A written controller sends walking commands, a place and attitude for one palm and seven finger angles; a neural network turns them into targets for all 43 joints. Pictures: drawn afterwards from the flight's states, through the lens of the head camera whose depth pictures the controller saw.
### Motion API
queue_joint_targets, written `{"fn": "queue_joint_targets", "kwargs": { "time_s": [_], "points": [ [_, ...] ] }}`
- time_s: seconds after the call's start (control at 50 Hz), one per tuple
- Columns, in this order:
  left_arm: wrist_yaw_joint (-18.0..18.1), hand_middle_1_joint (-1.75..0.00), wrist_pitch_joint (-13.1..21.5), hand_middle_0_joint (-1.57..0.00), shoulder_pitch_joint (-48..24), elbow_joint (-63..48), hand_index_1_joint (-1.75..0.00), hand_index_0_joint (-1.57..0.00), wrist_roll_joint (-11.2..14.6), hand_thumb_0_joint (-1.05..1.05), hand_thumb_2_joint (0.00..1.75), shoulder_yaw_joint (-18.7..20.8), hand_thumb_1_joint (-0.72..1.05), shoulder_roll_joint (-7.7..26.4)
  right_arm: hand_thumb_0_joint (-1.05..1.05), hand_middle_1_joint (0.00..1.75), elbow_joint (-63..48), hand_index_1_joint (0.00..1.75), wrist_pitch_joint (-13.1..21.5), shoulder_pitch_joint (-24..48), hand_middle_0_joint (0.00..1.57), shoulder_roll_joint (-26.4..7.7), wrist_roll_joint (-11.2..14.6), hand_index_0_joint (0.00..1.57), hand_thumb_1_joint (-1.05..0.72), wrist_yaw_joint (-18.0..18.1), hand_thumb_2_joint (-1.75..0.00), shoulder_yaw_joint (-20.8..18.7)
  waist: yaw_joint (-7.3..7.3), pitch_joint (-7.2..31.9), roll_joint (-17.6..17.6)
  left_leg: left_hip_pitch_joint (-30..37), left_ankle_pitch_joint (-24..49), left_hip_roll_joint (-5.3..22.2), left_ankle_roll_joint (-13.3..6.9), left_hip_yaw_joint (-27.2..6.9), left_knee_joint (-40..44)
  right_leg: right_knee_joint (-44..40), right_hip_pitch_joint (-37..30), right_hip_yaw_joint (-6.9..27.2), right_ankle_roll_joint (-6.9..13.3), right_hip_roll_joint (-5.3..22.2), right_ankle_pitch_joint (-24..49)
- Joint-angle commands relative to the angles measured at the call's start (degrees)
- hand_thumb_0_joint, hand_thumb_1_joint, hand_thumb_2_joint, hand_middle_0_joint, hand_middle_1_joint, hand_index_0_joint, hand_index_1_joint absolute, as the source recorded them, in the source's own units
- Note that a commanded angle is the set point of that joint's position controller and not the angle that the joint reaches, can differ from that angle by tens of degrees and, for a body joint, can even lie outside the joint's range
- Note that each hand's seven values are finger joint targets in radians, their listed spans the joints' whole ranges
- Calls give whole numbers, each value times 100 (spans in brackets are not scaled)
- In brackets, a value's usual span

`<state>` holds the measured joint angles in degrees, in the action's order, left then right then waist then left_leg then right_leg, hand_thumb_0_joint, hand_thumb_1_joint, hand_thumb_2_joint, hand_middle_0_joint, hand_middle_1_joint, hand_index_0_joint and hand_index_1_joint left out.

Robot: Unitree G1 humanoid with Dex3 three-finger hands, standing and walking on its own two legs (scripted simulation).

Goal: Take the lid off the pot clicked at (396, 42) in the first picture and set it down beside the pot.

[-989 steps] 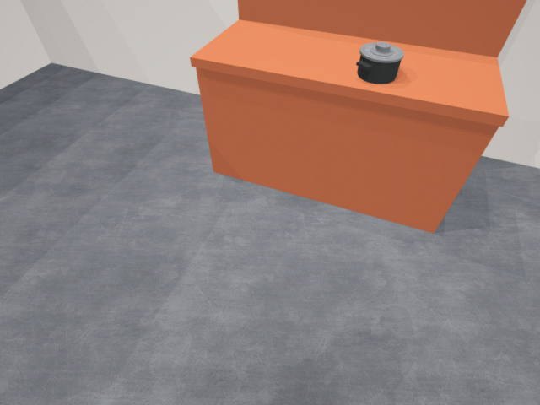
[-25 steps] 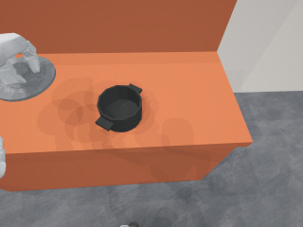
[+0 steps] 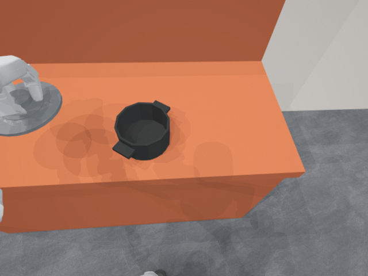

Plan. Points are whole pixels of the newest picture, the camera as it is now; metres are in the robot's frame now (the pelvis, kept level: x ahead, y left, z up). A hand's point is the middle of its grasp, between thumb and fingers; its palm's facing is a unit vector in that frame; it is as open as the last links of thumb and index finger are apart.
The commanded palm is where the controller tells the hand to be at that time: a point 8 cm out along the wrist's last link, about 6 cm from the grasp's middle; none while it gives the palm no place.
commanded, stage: lower the lid onto the table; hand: left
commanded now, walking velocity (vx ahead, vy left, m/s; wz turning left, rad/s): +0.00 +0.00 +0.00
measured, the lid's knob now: (18, 99) +0.47 +0.35 +0.09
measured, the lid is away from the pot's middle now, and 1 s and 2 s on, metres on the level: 0.25 0.25 0.24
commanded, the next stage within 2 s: none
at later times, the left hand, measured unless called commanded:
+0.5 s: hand (24, 112) +0.44 +0.33 +0.08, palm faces -0.45 -0.12 -0.88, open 6.9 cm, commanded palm +0.49 +0.34 +0.15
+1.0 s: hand (31, 118) +0.45 +0.34 +0.05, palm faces -0.47 -0.11 -0.87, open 6.9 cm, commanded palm +0.50 +0.34 +0.12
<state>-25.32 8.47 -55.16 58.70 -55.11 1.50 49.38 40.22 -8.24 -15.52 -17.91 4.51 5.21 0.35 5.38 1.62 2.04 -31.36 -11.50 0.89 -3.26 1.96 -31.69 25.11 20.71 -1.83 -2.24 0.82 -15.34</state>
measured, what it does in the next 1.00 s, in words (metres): stands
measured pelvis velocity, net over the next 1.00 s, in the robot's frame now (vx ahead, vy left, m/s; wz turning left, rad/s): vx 0.00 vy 0.01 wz -0.03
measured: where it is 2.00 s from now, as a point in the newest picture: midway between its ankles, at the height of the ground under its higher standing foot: outside the picture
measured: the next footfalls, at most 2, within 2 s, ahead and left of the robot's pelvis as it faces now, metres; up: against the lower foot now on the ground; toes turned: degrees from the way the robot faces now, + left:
none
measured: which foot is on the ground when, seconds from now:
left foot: down 0.00-1.00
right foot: down 0.00-1.00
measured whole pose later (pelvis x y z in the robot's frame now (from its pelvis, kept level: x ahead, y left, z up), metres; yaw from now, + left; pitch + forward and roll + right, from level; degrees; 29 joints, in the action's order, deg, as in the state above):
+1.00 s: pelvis +0.00 +0.01 -0.01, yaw -2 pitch +15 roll -4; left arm -20.4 12.1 -52.5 63.2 -56.9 2.6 49.2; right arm 41.6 -6.9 -18.4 -17.5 4.3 6.9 0.7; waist 7.1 3.1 1.6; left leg -39.2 -14.1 1.7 -4.0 2.7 -38.1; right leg 31.2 28.7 -0.8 -2.2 0.4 -17.4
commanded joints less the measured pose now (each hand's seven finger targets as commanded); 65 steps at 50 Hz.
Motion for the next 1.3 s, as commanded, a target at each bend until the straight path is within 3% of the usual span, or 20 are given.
{"fn": "queue_joint_targets", "kwargs": {
  "time_s": [0.0,0.02,0.12,0.22,0.3,0.32,0.38,0.42,0.5,0.54,0.62,0.68,0.72,0.78,0.9,0.98,1.06,1.14,1.24,1.28],
  "points": [
    [282,-108,58,-75,-2932,-1358,-116,-93,193,0,101,385,57,1905,0,30,-355,30,151,-357,20,-1082,17,20,-90,113,-90,-362,57,2507,769,3014,1999,21,-220,-230,-69,-207,636,-233,389,-341,1407],
    [322,-108,64,-75,-2936,-1445,-116,-93,124,0,101,558,57,2134,0,30,-345,30,115,-410,20,-1089,-1,20,-90,123,-90,-360,37,2687,822,3112,2068,1,-231,-269,-105,-180,596,-238,393,-374,1412],
    [356,-108,71,-75,-2774,-1137,-116,-93,145,0,101,352,57,1884,0,30,-304,30,159,-419,20,-1095,33,20,-90,166,-90,-335,101,2380,586,2788,1462,8,-233,-215,-70,-178,723,-238,385,-370,1097],
    [466,-108,151,-75,-2845,-1355,-116,-93,59,0,101,581,57,2191,0,30,-321,30,221,-466,20,-1084,10,20,-90,206,-90,-323,49,2690,934,2938,1684,0,-221,-247,-139,-95,678,-227,416,-379,1193],
    [458,-108,117,-75,-2639,-884,-116,-93,135,0,101,340,57,1938,0,30,-279,30,276,-465,20,-1115,71,20,-90,230,-90,-294,111,2182,602,2464,1099,35,-215,-184,-63,-109,821,-220,405,-346,875],
    [496,-108,128,-75,-2679,-959,-116,-93,66,0,101,536,57,2221,0,30,-281,30,260,-519,20,-1140,48,20,-90,245,-90,-298,75,2371,665,2475,1077,5,-230,-179,-111,-79,754,-189,397,-362,871],
    [550,-108,190,-75,-2940,-1291,-116,-93,12,0,101,433,57,2125,0,30,-265,30,304,-578,20,-1107,45,20,-90,278,-90,-311,112,2614,1010,2801,1268,56,-194,-258,-145,-29,925,-236,425,-375,855],
    [561,-108,246,-75,-2712,-1150,-116,-93,51,0,101,658,57,2322,0,30,-250,30,309,-659,20,-1129,24,20,-90,307,-90,-303,88,2695,818,2739,1499,34,-221,-245,-221,14,823,-227,417,-391,1067],
    [566,-108,231,-75,-2656,-974,-116,-93,53,0,101,429,57,2060,0,30,-208,30,331,-683,20,-1138,48,20,-90,289,-90,-318,126,2471,861,2618,1399,60,-187,-231,-221,43,1053,-237,430,-386,939],
    [633,-108,243,-75,-2720,-1115,-116,-93,-38,0,101,654,57,2329,0,30,-189,30,306,-774,20,-1136,16,20,-90,289,-90,-337,87,2758,1010,2794,1628,51,-192,-260,-299,81,1023,-223,429,-406,1035],
    [631,-108,254,-75,-2332,-645,-116,-93,-14,0,101,706,57,2356,0,30,-175,30,273,-827,20,-1172,18,20,-90,302,-90,-325,119,2557,585,2409,1561,13,-213,-188,-382,150,1008,-209,400,-423,1122],
    [689,-108,283,-75,-2631,-1071,-116,-93,-133,0,101,704,57,2355,0,30,-177,30,262,-850,20,-1133,1,20,-90,275,-90,-368,93,2807,1217,2866,1987,65,-160,-281,-449,191,1237,-250,444,-426,1126],
    [691,-108,340,-75,-2487,-1081,-116,-93,-108,0,101,858,57,2427,0,30,-193,30,232,-919,20,-1136,-35,20,-90,274,-90,-374,74,2979,1143,3005,2428,68,-152,-347,-514,222,1245,-266,430,-460,1233],
    [656,-108,263,-75,-2351,-567,-116,-93,-46,0,101,489,57,2006,0,30,-139,30,223,-903,20,-1149,4,20,-90,268,-90,-366,193,2431,726,2518,1596,74,-159,-273,-447,200,1465,-282,410,-451,858],
    [762,-108,418,-75,-2566,-1081,-116,-93,-84,0,101,692,57,2243,0,30,-172,30,243,-980,20,-1144,-35,20,-90,305,-90,-371,142,3045,1052,2928,2203,106,-147,-351,-575,304,1479,-238,441,-454,1108],
    [831,-108,358,-75,-2531,-748,-116,-93,-116,0,101,586,57,2106,0,30,-113,30,236,-1002,20,-1143,-28,20,-90,291,-90,-364,180,2641,978,2679,1689,117,-132,-377,-535,312,1715,-274,442,-457,749],
    [917,-108,350,-75,-2704,-984,-116,-93,-171,0,101,479,57,1958,0,30,-113,30,237,-1030,20,-1136,-47,20,-90,290,-90,-373,195,2803,1193,2869,1802,148,-95,-438,-541,354,1849,-283,455,-457,702],
    [941,-108,306,-75,-2455,-452,-116,-93,-148,0,101,445,57,1942,0,30,-116,30,249,-1064,20,-1145,-28,20,-90,299,-90,-340,263,2589,731,2404,1391,107,-135,-367,-604,427,1818,-254,424,-459,618],
    [1015,-108,396,-75,-2864,-1095,-116,-93,-233,0,101,562,57,2135,0,30,-125,30,266,-1121,20,-1138,-64,20,-90,325,-90,-356,203,3081,1369,2861,1728,152,-86,-463,-660,501,1906,-252,469,-453,654],
    [1044,-108,378,-75,-2487,-675,-116,-93,-188,0,101,553,57,1997,0,30,-104,30,271,-1130,20,-1118,-63,20,-90,330,-90,-357,250,2871,1080,2676,1654,139,-101,-418,-736,512,1977,-263,444,-473,648]
  ]
}}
